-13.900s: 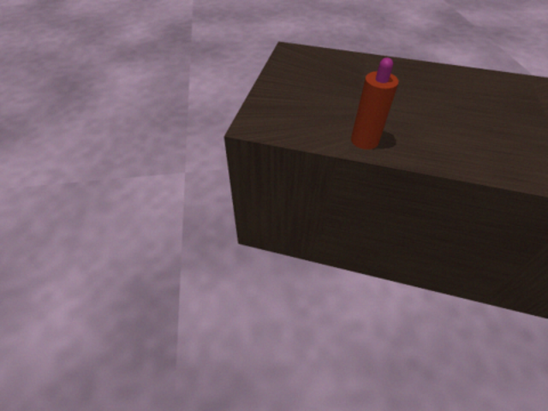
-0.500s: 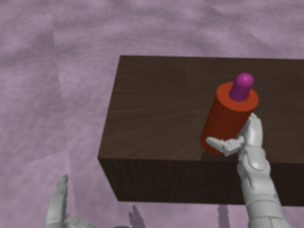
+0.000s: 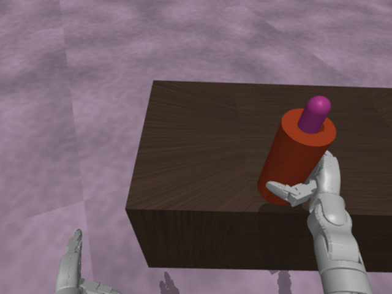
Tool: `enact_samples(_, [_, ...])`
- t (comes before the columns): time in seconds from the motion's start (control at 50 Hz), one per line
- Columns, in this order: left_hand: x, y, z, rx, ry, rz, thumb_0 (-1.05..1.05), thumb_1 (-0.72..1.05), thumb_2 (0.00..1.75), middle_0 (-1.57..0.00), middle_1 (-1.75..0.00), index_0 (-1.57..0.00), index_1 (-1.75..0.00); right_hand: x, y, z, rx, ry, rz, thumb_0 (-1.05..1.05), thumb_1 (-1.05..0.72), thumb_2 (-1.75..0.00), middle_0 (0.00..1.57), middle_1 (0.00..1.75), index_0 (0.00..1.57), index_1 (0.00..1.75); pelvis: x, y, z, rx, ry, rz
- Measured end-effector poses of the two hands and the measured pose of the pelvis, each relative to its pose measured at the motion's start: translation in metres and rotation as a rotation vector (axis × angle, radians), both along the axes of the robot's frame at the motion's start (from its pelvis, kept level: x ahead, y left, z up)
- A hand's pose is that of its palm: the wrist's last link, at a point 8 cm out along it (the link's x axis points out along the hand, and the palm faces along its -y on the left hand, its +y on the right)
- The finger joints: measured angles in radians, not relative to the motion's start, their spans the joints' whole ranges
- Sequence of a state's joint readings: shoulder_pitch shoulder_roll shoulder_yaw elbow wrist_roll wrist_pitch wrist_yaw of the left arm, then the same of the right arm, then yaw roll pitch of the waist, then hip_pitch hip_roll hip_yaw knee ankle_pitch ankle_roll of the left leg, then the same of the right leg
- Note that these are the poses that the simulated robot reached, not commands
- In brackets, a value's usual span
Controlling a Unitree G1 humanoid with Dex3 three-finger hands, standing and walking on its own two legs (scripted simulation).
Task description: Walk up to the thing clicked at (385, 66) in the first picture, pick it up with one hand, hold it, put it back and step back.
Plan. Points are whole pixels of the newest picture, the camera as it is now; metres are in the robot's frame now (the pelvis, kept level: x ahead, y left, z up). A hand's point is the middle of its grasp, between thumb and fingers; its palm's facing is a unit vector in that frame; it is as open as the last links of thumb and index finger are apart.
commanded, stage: hold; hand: right
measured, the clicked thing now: (294, 153) +0.33 -0.15 +0.15
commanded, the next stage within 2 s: none
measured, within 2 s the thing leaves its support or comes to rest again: neither
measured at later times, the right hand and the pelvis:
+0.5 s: hand (301, 170) +0.32 -0.17 +0.11, palm faces +0.18 +0.98 -0.03, open 11.4 cm; pelvis +0.00 +0.00 +0.01, yaw -1 degrees
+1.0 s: hand (298, 171) +0.31 -0.17 +0.12, palm faces +0.18 +0.98 -0.03, open 11.4 cm; pelvis -0.01 +0.01 +0.01, yaw -1 degrees
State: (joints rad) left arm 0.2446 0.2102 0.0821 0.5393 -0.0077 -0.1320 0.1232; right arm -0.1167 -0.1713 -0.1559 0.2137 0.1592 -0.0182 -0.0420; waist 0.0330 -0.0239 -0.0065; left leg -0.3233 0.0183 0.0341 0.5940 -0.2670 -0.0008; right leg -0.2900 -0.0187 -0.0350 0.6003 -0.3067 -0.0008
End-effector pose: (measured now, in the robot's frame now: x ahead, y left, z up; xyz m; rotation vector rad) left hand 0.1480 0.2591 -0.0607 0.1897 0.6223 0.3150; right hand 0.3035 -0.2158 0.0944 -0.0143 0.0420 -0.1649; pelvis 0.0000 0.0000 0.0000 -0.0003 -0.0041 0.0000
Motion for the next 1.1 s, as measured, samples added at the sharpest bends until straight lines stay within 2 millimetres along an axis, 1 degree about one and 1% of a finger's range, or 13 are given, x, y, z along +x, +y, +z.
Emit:
enact_samples(0.12, [-0.004, 0.003, -0.005, -0.001, 0.030, 0.013, -0.01, -0.52, 0.04, -0.06, -0.06, -0.06, -0.05, -0.005, -0.003, 0.007, -0.015, -0.016, -0.014, 0.00, 0.61, -1.02, 0.62, 1.07, 0.67, 1.11, -0.001, 0.000, 0.001, -0.001, -0.007, 0.000])
enact_samples(0.24, [0.003, -0.001, -0.004, -0.003, 0.024, 0.003, -0.02, -0.52, 0.04, -0.05, -0.06, -0.06, -0.05, -0.008, -0.003, 0.013, -0.008, -0.022, -0.014, 0.00, 0.61, -1.02, 0.62, 1.06, 0.67, 1.11, 0.000, 0.001, 0.003, -0.001, -0.011, -0.003])
enact_samples(0.38, [0.012, -0.007, 0.002, -0.017, -0.017, -0.011, -0.01, -0.52, 0.04, -0.05, -0.06, -0.06, -0.04, -0.013, -0.004, 0.018, -0.011, -0.016, -0.010, 0.00, 0.61, -1.02, 0.62, 1.06, 0.67, 1.11, 0.003, 0.001, 0.005, 0.000, -0.025, -0.008])
enact_samples(0.54, [0.009, -0.007, 0.000, -0.025, -0.016, -0.016, -0.01, -0.52, 0.04, -0.06, -0.06, -0.06, -0.05, -0.018, -0.009, 0.023, -0.019, -0.006, -0.020, 0.00, 0.61, -1.02, 0.62, 1.06, 0.67, 1.10, 0.001, 0.001, 0.006, -0.001, -0.036, -0.009])
enact_samples(0.66, [0.006, -0.006, -0.001, -0.020, -0.013, -0.020, -0.01, -0.53, 0.04, -0.06, -0.06, -0.06, -0.05, -0.019, -0.004, 0.029, -0.011, -0.018, -0.004, 0.00, 0.61, -1.02, 0.62, 1.06, 0.67, 1.10, -0.001, 0.002, 0.007, -0.001, -0.041, -0.012])
enact_samples(0.78, [0.006, -0.002, 0.003, -0.015, -0.030, -0.019, -0.02, -0.53, 0.04, -0.06, -0.06, -0.06, -0.05, -0.014, 0.001, 0.029, -0.009, -0.001, 0.010, 0.00, 0.61, -1.02, 0.62, 1.06, 0.68, 1.10, -0.003, 0.003, 0.007, -0.002, -0.041, -0.009])
enact_samples(0.96, [-0.001, 0.002, 0.000, -0.017, -0.018, -0.012, -0.01, -0.53, 0.04, -0.06, -0.06, -0.06, -0.05, -0.020, -0.002, 0.026, -0.007, 0.007, -0.010, 0.00, 0.61, -1.02, 0.62, 1.06, 0.68, 1.10, -0.004, 0.006, 0.007, -0.002, -0.048, -0.009])
enact_samples(1.1, [0.002, 0.002, 0.003, -0.009, -0.031, -0.021, -0.02, -0.54, 0.05, -0.06, -0.06, -0.05, -0.05, -0.022, -0.002, 0.020, -0.009, 0.022, -0.007, 0.00, 0.61, -1.02, 0.62, 1.06, 0.68, 1.10, -0.006, 0.006, 0.007, -0.003, -0.047, -0.011])
